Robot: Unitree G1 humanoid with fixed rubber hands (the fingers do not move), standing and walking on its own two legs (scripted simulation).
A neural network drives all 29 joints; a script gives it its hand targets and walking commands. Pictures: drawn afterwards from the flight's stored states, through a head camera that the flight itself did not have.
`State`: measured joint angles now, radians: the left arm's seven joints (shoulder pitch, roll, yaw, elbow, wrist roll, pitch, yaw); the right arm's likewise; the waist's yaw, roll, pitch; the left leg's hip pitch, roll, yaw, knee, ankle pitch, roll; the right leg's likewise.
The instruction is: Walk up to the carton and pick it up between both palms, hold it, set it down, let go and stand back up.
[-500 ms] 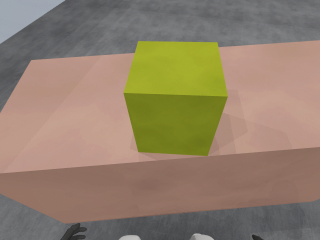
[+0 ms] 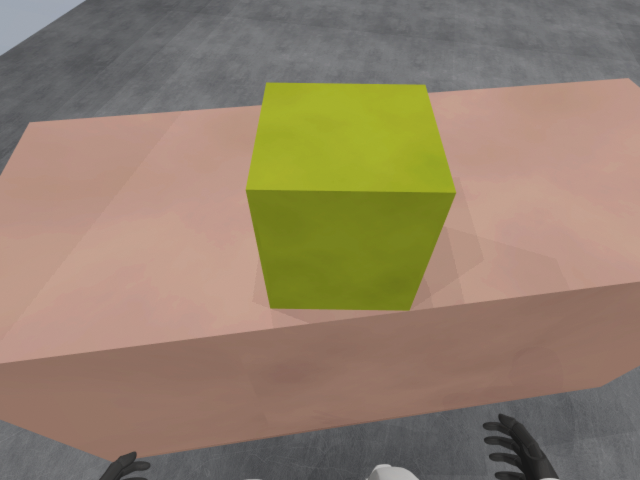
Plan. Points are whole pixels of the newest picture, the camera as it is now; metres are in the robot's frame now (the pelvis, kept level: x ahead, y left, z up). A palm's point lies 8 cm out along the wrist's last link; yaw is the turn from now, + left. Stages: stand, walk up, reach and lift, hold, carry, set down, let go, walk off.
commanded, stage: walk up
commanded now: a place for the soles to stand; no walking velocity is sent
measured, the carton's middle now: (342, 204) +0.46 -0.01 +0.07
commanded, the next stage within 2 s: reach and lift in 1.08 s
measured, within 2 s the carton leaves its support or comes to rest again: neither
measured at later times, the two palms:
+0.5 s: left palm (119, 468) +0.15 +0.26 -0.08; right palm out of the picture +0.06 -0.27 -0.11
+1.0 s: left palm (121, 447) +0.17 +0.27 -0.08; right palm out of the picture +0.08 -0.27 -0.10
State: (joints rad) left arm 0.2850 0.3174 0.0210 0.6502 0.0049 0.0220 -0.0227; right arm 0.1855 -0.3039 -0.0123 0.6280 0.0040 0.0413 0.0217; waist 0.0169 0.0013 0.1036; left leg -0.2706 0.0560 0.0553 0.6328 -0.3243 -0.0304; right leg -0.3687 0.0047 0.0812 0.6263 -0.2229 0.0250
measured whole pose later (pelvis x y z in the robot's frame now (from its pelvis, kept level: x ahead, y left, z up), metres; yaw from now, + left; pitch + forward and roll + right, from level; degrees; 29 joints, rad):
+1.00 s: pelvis +0.01 +0.02 +0.00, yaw -7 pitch -1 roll +2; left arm 0.25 0.31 0.01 0.61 0.01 0.03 -0.01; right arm 0.26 -0.33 -0.03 0.65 0.00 0.05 0.02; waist -0.01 0.00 0.07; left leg -0.24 0.06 0.16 0.64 -0.38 -0.02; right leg -0.41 0.04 0.21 0.66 -0.24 0.05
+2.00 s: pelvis +0.04 +0.02 +0.03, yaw -3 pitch -5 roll +0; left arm 0.35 0.22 -0.04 0.23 -0.09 0.06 0.07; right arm 0.37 -0.17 -0.06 0.38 0.07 -0.17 0.02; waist 0.01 0.00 0.07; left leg 0.02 0.04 0.07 0.29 -0.23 -0.02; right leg -0.07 0.00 0.04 0.30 -0.15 0.02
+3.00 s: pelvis +0.04 +0.01 +0.03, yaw -1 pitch -3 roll +0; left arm 0.03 0.20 0.08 -0.21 -0.20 0.47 0.06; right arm 0.04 -0.26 -0.03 -0.05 0.29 0.21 -0.11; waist 0.01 0.01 0.07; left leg -0.02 0.04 0.04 0.29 -0.21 -0.03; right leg -0.09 0.01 0.02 0.28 -0.13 0.01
